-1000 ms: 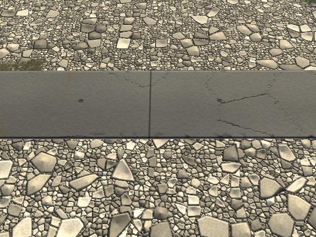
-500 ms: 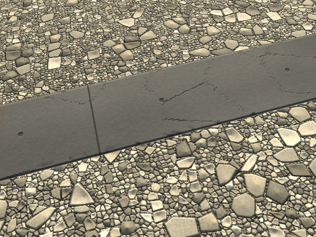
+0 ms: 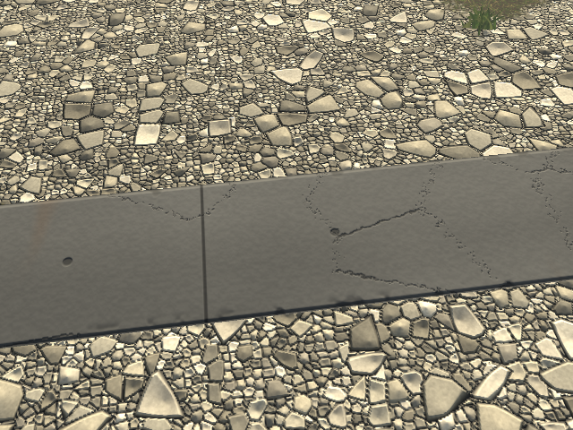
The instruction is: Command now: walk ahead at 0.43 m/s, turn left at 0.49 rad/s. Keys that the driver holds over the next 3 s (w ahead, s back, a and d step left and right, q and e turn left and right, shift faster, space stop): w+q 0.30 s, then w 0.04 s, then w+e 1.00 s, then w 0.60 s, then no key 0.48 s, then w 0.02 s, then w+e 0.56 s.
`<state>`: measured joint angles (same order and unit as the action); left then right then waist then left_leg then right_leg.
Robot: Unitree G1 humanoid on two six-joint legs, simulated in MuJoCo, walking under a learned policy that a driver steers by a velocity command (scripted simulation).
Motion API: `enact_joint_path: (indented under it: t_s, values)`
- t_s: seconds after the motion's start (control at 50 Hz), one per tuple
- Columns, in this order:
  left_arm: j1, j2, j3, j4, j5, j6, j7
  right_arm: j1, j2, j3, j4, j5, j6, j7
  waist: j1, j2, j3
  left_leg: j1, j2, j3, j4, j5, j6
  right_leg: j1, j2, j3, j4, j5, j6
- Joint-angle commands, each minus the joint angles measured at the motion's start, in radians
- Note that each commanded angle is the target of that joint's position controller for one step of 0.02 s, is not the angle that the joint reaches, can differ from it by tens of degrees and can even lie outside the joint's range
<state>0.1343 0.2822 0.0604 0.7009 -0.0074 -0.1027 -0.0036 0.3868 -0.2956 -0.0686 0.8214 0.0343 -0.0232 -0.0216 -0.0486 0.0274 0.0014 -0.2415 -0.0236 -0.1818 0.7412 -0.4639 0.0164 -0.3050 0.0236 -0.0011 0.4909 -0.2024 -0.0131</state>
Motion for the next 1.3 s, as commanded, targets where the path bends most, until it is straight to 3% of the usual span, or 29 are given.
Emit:
enact_joint_path:
  t_s: [0.02, 0.08, 0.2, 0.32, 0.36, 0.4, 0.42, 0.44, 0.46, 0.48, 0.5, 0.52, 0.54, 0.58, 0.66, 0.76, 0.86, 0.94, 0.96, 0.98, 1.0, 1.02, 1.04, 1.06, 1.08, 1.1, 1.14, 1.22, 1.3]
  values:
    - [0.185, 0.144, 0.044, -0.003, 0.009, -0.007, 0.004, -0.094, -0.127, -0.023, -0.133, 0.011, -0.037, 0.007, 0.112, -0.197, 0.022, -0.592, 0.069, 0.016, 0.414, 0.011, 0.024, 0.418, -0.392, 0.556, -0.301, -0.445, -0.178]
    - [0.124, 0.085, 0.025, 0.005, 0.014, -0.005, 0.006, -0.133, -0.082, -0.021, -0.126, -0.003, -0.029, 0.021, 0.089, -0.131, 0.073, -0.546, 0.124, 0.045, 0.401, 0.184, 0.015, 0.316, -0.278, 0.246, -0.328, -0.055, -0.119]
    - [0.140, 0.132, 0.039, 0.037, 0.011, -0.006, 0.010, -0.258, -0.027, 0.005, -0.212, -0.009, -0.024, 0.051, 0.098, -0.095, 0.085, -0.530, 0.131, 0.111, 0.165, 0.381, -0.032, 0.273, -0.267, 0.015, -0.365, 0.215, -0.151]
    - [0.203, 0.181, 0.053, 0.080, -0.016, 0.012, 0.014, -0.403, -0.028, 0.014, -0.288, -0.009, -0.026, 0.087, 0.118, -0.077, 0.110, -0.405, 0.092, 0.207, -0.087, 0.433, 0.031, 0.322, -0.298, -0.116, -0.332, 0.364, -0.120]
    - [0.230, 0.205, 0.056, 0.097, -0.023, 0.022, 0.013, -0.377, -0.053, 0.000, -0.297, -0.015, -0.026, 0.087, 0.076, -0.100, 0.058, -0.280, 0.026, 0.244, -0.116, 0.343, 0.081, 0.362, -0.314, -0.131, -0.231, 0.701, -0.115]
    - [0.223, 0.216, 0.049, 0.111, -0.024, 0.037, 0.016, -0.133, -0.135, -0.047, -0.238, -0.013, -0.019, 0.071, -0.084, -0.103, -0.083, 0.081, -0.043, 0.268, -0.194, 0.353, 0.142, 0.295, -0.284, -0.168, 0.077, 0.892, -0.086]
    - [0.228, 0.181, 0.028, 0.095, -0.009, 0.033, 0.019, 0.031, -0.198, -0.071, -0.201, -0.017, -0.008, 0.049, -0.156, -0.048, -0.189, 0.405, 0.069, 0.117, -0.161, 0.377, 0.178, 0.057, -0.245, -0.163, 0.360, 0.607, -0.053]
    - [0.378, 0.023, -0.022, 0.068, 0.003, 0.018, 0.001, 0.028, -0.294, -0.073, -0.193, -0.032, -0.016, 0.040, -0.023, 0.216, -0.359, 0.709, 0.396, -0.440, -0.251, 0.190, 0.346, -0.310, -0.048, -0.085, 0.766, -0.355, 0.004]
    - [0.286, 0.140, 0.004, 0.090, -0.035, -0.005, -0.006, 0.064, -0.203, -0.051, -0.210, -0.035, -0.025, 0.041, -0.115, 0.095, -0.448, 0.662, 0.435, -0.589, -0.390, 0.100, 0.352, -0.351, -0.021, 0.135, 0.882, -0.403, -0.006]
    - [0.169, 0.182, 0.021, 0.039, -0.067, -0.010, -0.007, 0.004, -0.169, -0.037, -0.188, -0.040, -0.036, 0.046, -0.102, 0.083, -0.250, 0.527, 0.394, -0.395, -0.419, 0.168, 0.291, -0.436, -0.063, 0.120, 0.891, -0.324, -0.012]
    - [0.137, 0.161, 0.014, 0.028, -0.055, -0.012, 0.000, -0.060, -0.144, -0.029, -0.176, -0.033, -0.045, 0.046, -0.053, 0.040, -0.142, 0.372, 0.353, -0.255, -0.436, 0.261, 0.253, -0.422, -0.118, 0.102, 0.813, -0.223, -0.016]
    - [0.131, 0.151, 0.017, 0.036, -0.028, -0.007, 0.006, -0.118, -0.108, -0.020, -0.172, -0.037, -0.052, 0.048, -0.014, 0.029, -0.081, 0.251, 0.313, -0.158, -0.460, 0.338, 0.228, -0.380, -0.149, 0.095, 0.754, -0.159, -0.010]
    - [0.180, 0.141, 0.020, 0.054, -0.024, 0.010, 0.007, -0.155, -0.077, -0.012, -0.174, -0.047, -0.062, 0.050, 0.028, 0.044, -0.060, 0.169, 0.282, -0.079, -0.503, 0.378, 0.211, -0.308, -0.174, 0.109, 0.731, -0.097, -0.008]
    - [0.237, 0.102, 0.015, 0.078, -0.028, 0.041, 0.008, -0.179, -0.065, -0.016, -0.156, -0.047, -0.087, 0.053, 0.062, 0.046, -0.049, 0.094, 0.277, 0.000, -0.566, 0.443, 0.224, -0.247, -0.183, 0.111, 0.706, -0.056, 0.010]
    - [0.153, 0.076, 0.014, 0.055, -0.023, 0.061, 0.011, -0.168, -0.077, -0.024, -0.105, -0.054, -0.104, 0.040, 0.058, 0.015, 0.036, 0.082, 0.244, 0.169, -0.616, 0.548, 0.187, -0.353, -0.171, 0.136, 0.560, 0.103, 0.031]
    - [0.007, 0.043, -0.003, 0.009, -0.016, 0.045, -0.019, -0.138, -0.111, -0.029, -0.073, -0.046, -0.095, 0.021, 0.002, -0.002, 0.079, 0.145, 0.225, 0.301, -0.644, 0.573, 0.141, -0.348, -0.141, 0.052, 0.263, 0.327, 0.017]
    - [-0.126, 0.037, -0.012, -0.075, -0.015, 0.042, -0.055, -0.055, -0.144, -0.040, -0.029, -0.028, -0.051, 0.011, -0.040, -0.011, 0.111, 0.363, 0.289, 0.346, -0.556, 0.749, 0.133, -0.446, -0.112, -0.021, 0.138, 0.219, -0.027]
    - [0.002, 0.102, 0.025, -0.088, -0.019, 0.056, -0.065, -0.089, -0.194, -0.049, -0.044, -0.023, -0.015, -0.009, 0.069, 0.069, -0.024, 0.404, 0.288, 0.392, -0.253, 1.332, 0.099, -0.199, 0.016, -0.128, 0.146, 0.023, -0.106]
    - [0.185, 0.116, 0.016, -0.028, 0.090, 0.048, -0.054, 0.020, -0.115, 0.004, 0.033, -0.253, -0.072, 0.075, 0.141, 0.038, -0.078, 0.312, 0.317, 0.401, -0.180, 1.358, 0.105, 0.044, 0.029, -0.004, 0.085, 0.193, -0.152]
    - [0.353, 0.160, 0.050, 0.020, 0.095, 0.050, -0.035, -0.005, -0.113, -0.006, 0.042, -0.234, -0.093, 0.104, 0.210, 0.020, -0.190, 0.150, 0.259, 0.409, 0.057, 1.131, 0.092, 0.339, 0.051, 0.022, 0.118, 0.231, -0.211]
    - [0.465, 0.220, 0.056, 0.068, 0.073, 0.042, -0.023, 0.142, 0.005, 0.048, 0.020, -0.228, -0.110, 0.133, 0.160, -0.201, -0.412, -0.337, 0.096, 0.370, 0.379, 0.270, -0.025, 0.913, -0.157, 0.414, 0.156, 0.340, -0.459]
    - [0.568, 0.177, 0.039, 0.093, 0.078, 0.039, -0.030, 0.009, -0.053, 0.041, 0.016, -0.145, -0.117, 0.147, 0.290, -0.066, -0.404, -0.541, -0.031, 0.165, 0.580, -0.075, -0.039, 0.967, -0.287, 0.744, -0.045, 0.250, -0.481]
    - [0.539, 0.184, 0.053, 0.137, 0.077, 0.008, -0.024, -0.210, -0.059, 0.041, -0.060, -0.104, -0.123, 0.132, 0.310, -0.067, -0.116, -0.723, 0.001, 0.063, 0.678, -0.027, -0.012, 0.781, -0.254, 0.632, -0.113, 0.117, -0.360]
    - [0.434, 0.159, 0.044, 0.137, 0.062, -0.009, -0.028, -0.246, -0.090, 0.040, -0.092, -0.108, -0.124, 0.102, 0.249, -0.053, -0.022, -0.712, 0.062, 0.042, 0.658, 0.033, -0.010, 0.583, -0.246, 0.558, -0.145, 0.075, -0.340]
    - [0.324, 0.077, 0.008, 0.128, 0.057, -0.017, -0.036, -0.196, -0.102, 0.040, -0.096, -0.144, -0.114, 0.071, 0.158, -0.050, -0.049, -0.599, 0.093, 0.029, 0.573, 0.102, 0.009, 0.430, -0.220, 0.493, -0.174, 0.122, -0.335]
    - [0.231, 0.030, -0.014, 0.118, 0.057, -0.021, -0.045, -0.164, -0.079, 0.049, -0.093, -0.160, -0.103, 0.052, 0.089, -0.042, -0.025, -0.501, 0.125, 0.041, 0.517, 0.150, 0.012, 0.258, -0.204, 0.436, -0.210, 0.143, -0.327]
    - [0.108, 0.007, -0.034, 0.075, 0.058, -0.028, -0.053, -0.127, -0.054, 0.061, -0.095, -0.141, -0.070, 0.033, 0.012, -0.057, -0.020, -0.349, 0.139, 0.064, 0.429, 0.131, -0.010, 0.005, -0.172, 0.392, -0.288, 0.092, -0.327]
    - [0.119, 0.120, -0.010, 0.059, 0.071, -0.050, -0.082, -0.228, -0.003, 0.094, -0.130, -0.106, -0.036, 0.037, 0.046, -0.051, 0.018, -0.152, 0.102, 0.187, 0.077, 0.329, -0.072, -0.231, -0.058, 0.238, -0.306, 0.119, -0.263]
    - [0.305, 0.150, 0.014, 0.099, 0.071, -0.030, -0.110, -0.368, -0.026, 0.102, -0.164, -0.098, -0.040, 0.048, 0.131, -0.078, 0.027, -0.201, 0.058, 0.181, -0.148, 0.434, -0.074, -0.010, -0.134, 0.352, -0.208, 0.172, -0.276]
